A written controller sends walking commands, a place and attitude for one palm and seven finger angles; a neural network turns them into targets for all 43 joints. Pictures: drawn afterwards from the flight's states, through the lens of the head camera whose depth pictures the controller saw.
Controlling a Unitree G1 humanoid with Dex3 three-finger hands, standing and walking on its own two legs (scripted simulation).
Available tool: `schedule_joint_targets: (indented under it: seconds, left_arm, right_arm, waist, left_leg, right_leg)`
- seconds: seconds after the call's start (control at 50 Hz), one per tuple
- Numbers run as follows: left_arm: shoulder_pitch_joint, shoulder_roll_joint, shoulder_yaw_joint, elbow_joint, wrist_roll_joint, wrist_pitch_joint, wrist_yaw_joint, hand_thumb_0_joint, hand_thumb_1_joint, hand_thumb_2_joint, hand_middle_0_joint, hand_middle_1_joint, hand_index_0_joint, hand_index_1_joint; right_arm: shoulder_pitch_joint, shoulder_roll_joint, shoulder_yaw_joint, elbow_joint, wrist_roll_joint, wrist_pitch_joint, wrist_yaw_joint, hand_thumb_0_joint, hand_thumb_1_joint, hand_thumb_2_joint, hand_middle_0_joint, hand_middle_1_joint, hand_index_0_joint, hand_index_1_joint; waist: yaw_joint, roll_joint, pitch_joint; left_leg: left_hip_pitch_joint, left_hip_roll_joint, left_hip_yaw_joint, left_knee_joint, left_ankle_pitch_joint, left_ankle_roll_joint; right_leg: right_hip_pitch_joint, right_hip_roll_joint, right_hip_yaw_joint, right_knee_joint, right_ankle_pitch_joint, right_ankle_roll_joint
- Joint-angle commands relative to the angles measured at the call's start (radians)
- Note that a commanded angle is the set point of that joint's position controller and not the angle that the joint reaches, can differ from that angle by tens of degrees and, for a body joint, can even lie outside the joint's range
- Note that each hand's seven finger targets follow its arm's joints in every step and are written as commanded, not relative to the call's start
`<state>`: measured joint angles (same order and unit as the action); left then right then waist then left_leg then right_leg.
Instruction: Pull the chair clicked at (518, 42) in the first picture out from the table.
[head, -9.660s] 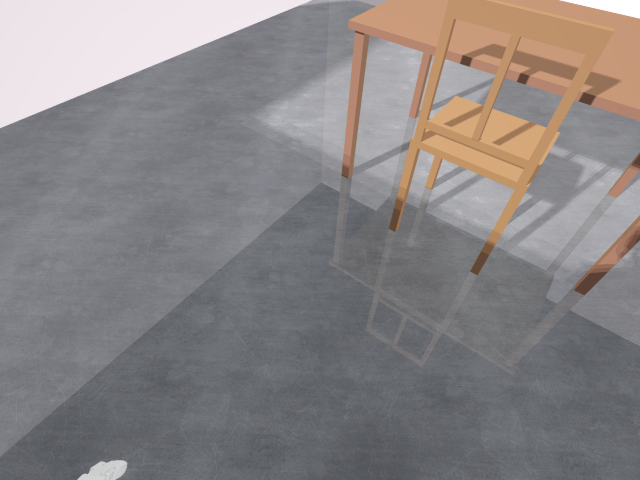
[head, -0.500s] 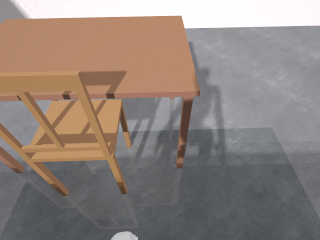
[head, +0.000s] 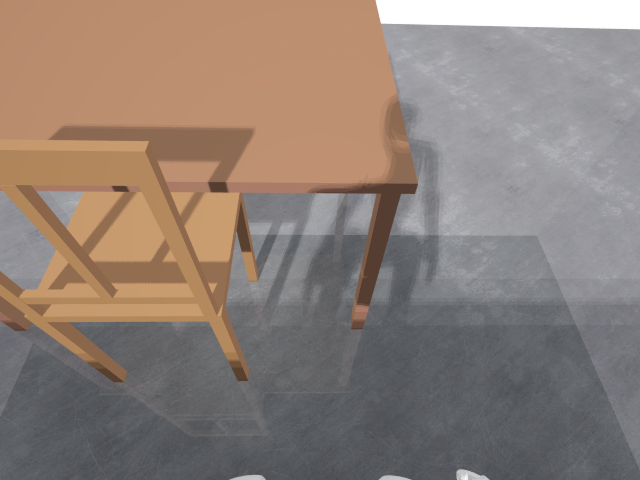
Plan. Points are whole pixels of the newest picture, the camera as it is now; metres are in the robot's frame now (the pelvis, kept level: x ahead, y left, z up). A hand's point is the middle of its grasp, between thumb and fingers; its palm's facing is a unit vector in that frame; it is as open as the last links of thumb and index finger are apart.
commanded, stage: come to a stop and stand still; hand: left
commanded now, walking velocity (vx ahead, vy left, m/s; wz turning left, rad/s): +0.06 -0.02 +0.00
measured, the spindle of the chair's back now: (69, 247) +0.43 +0.45 -0.06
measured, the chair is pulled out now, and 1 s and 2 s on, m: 0.00 0.00 0.00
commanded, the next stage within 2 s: look again from close up in 1.24 s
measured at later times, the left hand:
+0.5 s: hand out of the picture -0.02 +0.13 -0.15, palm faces +0.13 -0.95 -0.27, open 7.3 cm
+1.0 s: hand out of the picture -0.03 +0.17 -0.18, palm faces +0.09 -0.98 -0.16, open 7.4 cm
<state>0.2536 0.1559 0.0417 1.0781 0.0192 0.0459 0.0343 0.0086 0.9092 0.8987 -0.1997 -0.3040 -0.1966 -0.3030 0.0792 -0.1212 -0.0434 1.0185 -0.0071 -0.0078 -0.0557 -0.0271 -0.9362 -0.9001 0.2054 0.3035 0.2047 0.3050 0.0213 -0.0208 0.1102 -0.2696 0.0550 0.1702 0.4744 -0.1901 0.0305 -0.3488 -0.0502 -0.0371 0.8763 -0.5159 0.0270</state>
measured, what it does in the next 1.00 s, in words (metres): steps on the spot: right foot, then left foot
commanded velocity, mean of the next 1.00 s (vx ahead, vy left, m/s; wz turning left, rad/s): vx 0.03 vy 0.07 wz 0.00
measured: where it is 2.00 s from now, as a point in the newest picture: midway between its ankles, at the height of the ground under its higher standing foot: outside the picture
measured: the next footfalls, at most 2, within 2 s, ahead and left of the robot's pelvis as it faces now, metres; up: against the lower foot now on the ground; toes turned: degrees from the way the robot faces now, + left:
right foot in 0.14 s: +0.03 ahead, -0.16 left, +0.00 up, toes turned -3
left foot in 0.66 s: -0.02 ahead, +0.11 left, +0.00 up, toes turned +6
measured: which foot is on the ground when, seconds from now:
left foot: down 0.00-0.16, up 0.18-0.64, down 0.66-1.00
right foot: up 0.00-0.12, down 0.14-1.00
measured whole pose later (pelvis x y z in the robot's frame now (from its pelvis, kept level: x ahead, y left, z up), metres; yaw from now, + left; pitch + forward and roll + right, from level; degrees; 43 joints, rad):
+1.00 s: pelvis -0.02 +0.00 +0.00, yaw +2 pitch -1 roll +0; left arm 0.26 0.15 0.01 1.15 0.01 0.02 0.02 0.01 0.91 0.90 -0.20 -0.30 -0.20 -0.30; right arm 0.24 -0.16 -0.01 1.09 0.00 -0.02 -0.04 0.01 -0.94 -0.90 0.20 0.30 0.20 0.30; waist 0.02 -0.02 0.03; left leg -0.12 0.02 0.06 0.43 -0.29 0.01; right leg -0.18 -0.09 -0.05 0.42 -0.22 0.06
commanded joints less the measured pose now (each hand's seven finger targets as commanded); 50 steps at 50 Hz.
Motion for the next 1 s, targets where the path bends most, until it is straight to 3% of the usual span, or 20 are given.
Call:
schedule_joint_targets:
  seconds: [0.0, 0.04, 0.08, 0.1, 0.12, 0.14, 0.16, 0.2, 0.24, 0.36, 0.42, 0.5, 0.58, 0.6, 0.64, 0.66, 0.68, 0.72, 0.82, 0.98]
  left_arm:
    - [0.108, 0.030, 0.021, -0.056, 0.002, -0.006, 0.001, 0.000, 0.900, 0.900, -0.200, -0.300, -0.200, -0.300]
    - [0.124, 0.026, 0.016, -0.052, 0.001, -0.017, -0.004, 0.000, 0.900, 0.900, -0.200, -0.300, -0.200, -0.300]
    - [0.175, 0.049, 0.013, -0.022, 0.005, -0.033, -0.002, 0.000, 0.900, 0.900, -0.200, -0.300, -0.200, -0.300]
    - [0.149, 0.099, 0.009, -0.025, 0.013, -0.047, 0.000, 0.000, 0.900, 0.900, -0.200, -0.300, -0.200, -0.300]
    - [0.079, 0.172, 0.011, -0.051, 0.014, -0.054, 0.000, 0.000, 0.900, 0.900, -0.200, -0.300, -0.200, -0.300]
    - [0.036, 0.206, 0.015, -0.080, 0.009, -0.049, -0.001, 0.000, 0.900, 0.900, -0.200, -0.300, -0.200, -0.300]
    - [0.009, 0.212, 0.022, -0.091, 0.011, -0.049, 0.000, 0.000, 0.900, 0.900, -0.200, -0.300, -0.200, -0.300]
    - [-0.016, 0.191, 0.020, -0.085, 0.006, -0.054, 0.003, 0.000, 0.900, 0.900, -0.200, -0.300, -0.200, -0.300]
    - [-0.010, 0.194, 0.025, -0.091, 0.004, -0.057, 0.001, 0.000, 0.900, 0.900, -0.200, -0.300, -0.200, -0.300]
    - [0.066, 0.188, 0.041, -0.080, 0.003, -0.059, 0.007, 0.000, 0.900, 0.900, -0.200, -0.300, -0.200, -0.300]
    - [0.098, 0.184, 0.041, -0.067, 0.006, -0.059, 0.009, 0.000, 0.900, 0.900, -0.200, -0.300, -0.200, -0.300]
    - [0.094, 0.183, 0.040, -0.055, 0.012, -0.056, 0.006, 0.000, 0.900, 0.900, -0.200, -0.300, -0.200, -0.300]
    - [0.028, 0.173, 0.031, -0.040, 0.001, -0.047, 0.003, 0.000, 0.900, 0.900, -0.200, -0.300, -0.200, -0.300]
    - [0.024, 0.142, 0.024, -0.039, -0.004, -0.043, 0.003, 0.000, 0.900, 0.900, -0.200, -0.300, -0.200, -0.300]
    - [0.054, 0.066, 0.006, -0.044, -0.009, -0.034, -0.002, 0.000, 0.900, 0.900, -0.200, -0.300, -0.200, -0.300]
    - [0.049, 0.053, 0.001, -0.039, -0.004, -0.034, -0.001, 0.000, 0.900, 0.900, -0.200, -0.300, -0.200, -0.300]
    - [0.057, 0.041, -0.002, -0.035, -0.002, -0.039, -0.005, 0.000, 0.900, 0.900, -0.200, -0.300, -0.200, -0.300]
    - [0.056, 0.063, -0.006, 0.001, 0.001, -0.034, -0.006, 0.000, 0.900, 0.900, -0.200, -0.300, -0.200, -0.300]
    - [0.084, 0.091, -0.014, 0.044, -0.002, -0.045, -0.005, 0.000, 0.900, 0.900, -0.200, -0.300, -0.200, -0.300]
    - [0.071, 0.079, -0.019, 0.055, -0.004, -0.046, -0.001, 0.000, 0.900, 0.900, -0.200, -0.300, -0.200, -0.300]
  right_arm:
    - [0.086, -0.199, -0.049, -0.026, -0.019, 0.018, 0.006, 0.000, -0.900, -0.900, 0.200, 0.300, 0.200, 0.300]
    - [0.063, -0.192, -0.045, -0.030, -0.019, 0.018, 0.019, 0.000, -0.900, -0.900, 0.200, 0.300, 0.200, 0.300]
    - [0.061, -0.160, -0.036, -0.018, -0.012, 0.025, 0.031, 0.000, -0.900, -0.900, 0.200, 0.300, 0.200, 0.300]
    - [0.091, -0.103, -0.024, -0.017, -0.001, 0.032, 0.038, 0.000, -0.900, -0.900, 0.200, 0.300, 0.200, 0.300]
    - [0.094, -0.060, -0.008, -0.035, 0.001, 0.040, 0.047, 0.000, -0.900, -0.900, 0.200, 0.300, 0.200, 0.300]
    - [0.073, -0.097, -0.012, -0.045, -0.007, 0.046, 0.053, 0.000, -0.900, -0.900, 0.200, 0.300, 0.200, 0.300]
    - [0.055, -0.111, -0.016, -0.043, -0.011, 0.049, 0.058, 0.000, -0.900, -0.900, 0.200, 0.300, 0.200, 0.300]
    - [0.103, -0.128, -0.017, -0.008, -0.015, 0.049, 0.056, 0.000, -0.900, -0.900, 0.200, 0.300, 0.200, 0.300]
    - [0.165, -0.133, -0.019, 0.017, -0.014, 0.045, 0.060, 0.000, -0.900, -0.900, 0.200, 0.300, 0.200, 0.300]
    - [0.193, -0.146, -0.022, -0.004, -0.015, 0.046, 0.056, 0.000, -0.900, -0.900, 0.200, 0.300, 0.200, 0.300]
    - [0.180, -0.142, -0.020, -0.020, -0.011, 0.045, 0.052, 0.000, -0.900, -0.900, 0.200, 0.300, 0.200, 0.300]
    - [0.176, -0.118, -0.008, -0.021, -0.005, 0.035, 0.050, 0.000, -0.900, -0.900, 0.200, 0.300, 0.200, 0.300]
    - [0.275, -0.102, 0.000, 0.025, -0.001, 0.022, 0.042, 0.000, -0.900, -0.900, 0.200, 0.300, 0.200, 0.300]
    - [0.297, -0.117, 0.000, 0.039, -0.001, 0.012, 0.038, 0.000, -0.900, -0.900, 0.200, 0.300, 0.200, 0.300]
    - [0.272, -0.211, -0.011, 0.018, -0.009, 0.002, 0.030, 0.000, -0.900, -0.900, 0.200, 0.300, 0.200, 0.300]
    - [0.226, -0.217, -0.007, 0.007, -0.012, 0.009, 0.027, 0.000, -0.900, -0.900, 0.200, 0.300, 0.200, 0.300]
    - [0.196, -0.207, -0.003, 0.000, -0.015, 0.009, 0.023, 0.000, -0.900, -0.900, 0.200, 0.300, 0.200, 0.300]
    - [0.183, -0.164, 0.010, 0.023, -0.008, 0.000, 0.017, 0.000, -0.900, -0.900, 0.200, 0.300, 0.200, 0.300]
    - [0.219, -0.144, 0.016, 0.036, 0.002, -0.006, 0.015, 0.000, -0.900, -0.900, 0.200, 0.300, 0.200, 0.300]
    - [0.238, -0.137, 0.022, 0.060, -0.001, -0.017, 0.014, 0.000, -0.900, -0.900, 0.200, 0.300, 0.200, 0.300]
  waist:
    - [-0.015, 0.151, -0.214]
    - [0.000, 0.194, -0.209]
    - [0.028, 0.121, -0.181]
    - [0.012, -0.058, -0.146]
    - [-0.008, -0.235, -0.077]
    - [0.005, -0.188, -0.027]
    - [0.011, -0.172, 0.013]
    - [-0.003, -0.160, 0.067]
    - [-0.008, -0.081, 0.031]
    - [0.026, -0.095, -0.055]
    - [0.041, -0.134, -0.097]
    - [0.039, -0.186, -0.126]
    - [-0.026, -0.184, -0.122]
    - [-0.032, -0.115, -0.125]
    - [-0.014, 0.179, -0.105]
    - [-0.001, 0.179, -0.054]
    - [0.015, 0.112, -0.019]
    - [0.009, 0.244, -0.004]
    - [-0.006, 0.049, -0.048]
    - [-0.009, 0.055, -0.058]
  left_leg:
    - [0.128, 0.281, -0.204, -0.106, 0.496, 0.153]
    - [0.058, 0.241, -0.190, -0.119, 0.271, 0.119]
    - [-0.064, 0.158, -0.153, -0.055, -0.059, 0.043]
    - [-0.101, 0.063, -0.109, 0.037, -0.223, -0.017]
    - [-0.120, 0.004, -0.088, 0.111, -0.271, -0.054]
    - [-0.088, 0.014, -0.118, 0.161, -0.278, -0.052]
    - [-0.109, 0.020, -0.132, 0.210, -0.251, -0.048]
    - [-0.144, 0.016, -0.166, 0.293, -0.187, -0.041]
    - [-0.154, 0.004, -0.167, 0.347, -0.158, -0.046]
    - [-0.241, -0.004, -0.182, 0.438, -0.150, -0.074]
    - [-0.240, -0.008, -0.176, 0.393, -0.196, -0.081]
    - [-0.128, -0.022, -0.147, 0.241, -0.227, -0.073]
    - [0.137, -0.041, -0.105, -0.044, -0.031, -0.062]
    - [0.207, -0.010, -0.128, -0.109, 0.009, -0.052]
    - [0.128, 0.206, -0.357, -0.210, 0.038, 0.036]
    - [0.015, 0.230, -0.360, -0.250, -0.024, 0.068]
    - [-0.043, 0.199, -0.323, -0.237, -0.060, 0.059]
    - [0.007, 0.132, -0.269, -0.235, 0.065, 0.033]
    - [0.079, 0.077, -0.194, -0.137, 0.164, -0.002]
    - [0.099, 0.073, -0.190, -0.159, 0.178, -0.010]
  right_leg:
    - [0.007, -0.014, 0.017, -0.012, 0.039, -0.003]
    - [0.096, -0.008, -0.017, -0.157, 0.112, -0.003]
    - [0.246, -0.009, -0.024, -0.409, 0.286, 0.003]
    - [0.214, -0.108, 0.111, -0.568, 0.195, -0.018]
    - [0.090, -0.252, 0.295, -0.703, 0.032, -0.080]
    - [-0.016, -0.304, 0.344, -0.773, -0.123, -0.129]
    - [-0.051, -0.297, 0.360, -0.787, -0.144, -0.142]
    - [-0.027, -0.284, 0.335, -0.769, -0.039, -0.145]
    - [0.038, -0.269, 0.264, -0.727, 0.089, -0.148]
    - [0.237, -0.283, 0.204, -0.646, 0.355, -0.173]
    - [0.313, -0.293, 0.203, -0.606, 0.510, -0.191]
    - [0.277, -0.269, 0.185, -0.593, 0.533, -0.191]
    - [0.107, -0.193, 0.108, -0.537, 0.394, -0.116]
    - [0.058, -0.145, 0.081, -0.487, 0.334, -0.082]
    - [0.016, -0.039, -0.031, -0.366, 0.174, -0.014]
    - [0.064, -0.030, -0.037, -0.343, 0.146, -0.009]
    - [0.084, -0.026, -0.029, -0.363, 0.202, -0.008]
    - [0.104, -0.035, -0.029, -0.386, 0.275, -0.009]
    - [0.169, -0.062, 0.013, -0.479, 0.434, -0.013]
    - [0.195, -0.069, 0.012, -0.489, 0.446, -0.010]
